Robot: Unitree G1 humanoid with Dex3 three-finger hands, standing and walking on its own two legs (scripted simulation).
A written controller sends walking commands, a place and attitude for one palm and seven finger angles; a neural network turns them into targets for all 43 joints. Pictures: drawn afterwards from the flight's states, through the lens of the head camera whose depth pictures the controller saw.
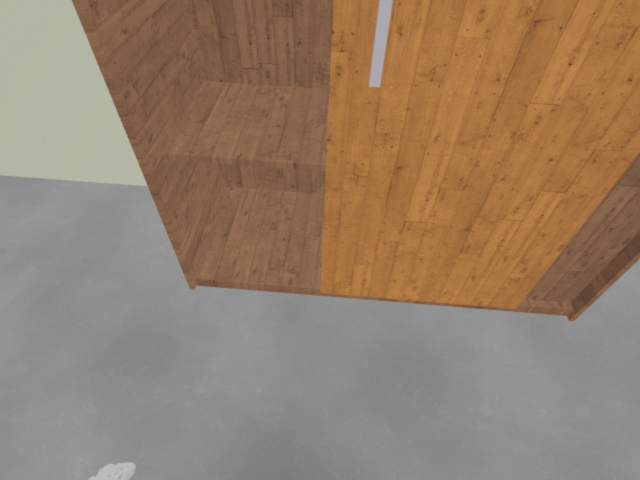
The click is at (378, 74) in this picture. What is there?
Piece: wardrobe's sliding door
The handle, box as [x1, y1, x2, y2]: [369, 0, 392, 86]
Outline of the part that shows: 392,0 379,0 369,76 369,86 379,86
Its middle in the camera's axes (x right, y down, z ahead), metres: +0.11 -0.42 +0.64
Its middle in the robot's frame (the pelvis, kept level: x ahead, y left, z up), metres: +0.80 -0.05 +0.27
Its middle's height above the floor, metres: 1.05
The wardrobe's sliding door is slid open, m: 0.47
